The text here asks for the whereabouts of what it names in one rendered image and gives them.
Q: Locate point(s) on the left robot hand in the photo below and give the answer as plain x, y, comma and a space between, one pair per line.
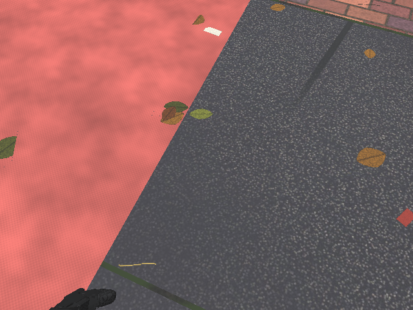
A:
86, 300

